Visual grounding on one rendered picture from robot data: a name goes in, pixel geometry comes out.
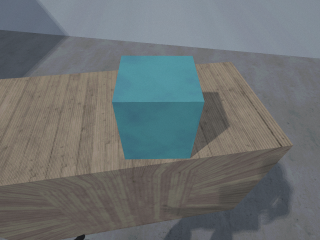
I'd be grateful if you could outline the pedestal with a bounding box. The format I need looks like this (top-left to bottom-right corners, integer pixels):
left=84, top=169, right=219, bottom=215
left=0, top=61, right=293, bottom=240

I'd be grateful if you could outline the carton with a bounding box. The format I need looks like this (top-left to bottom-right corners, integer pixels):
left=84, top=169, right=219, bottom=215
left=112, top=55, right=205, bottom=160

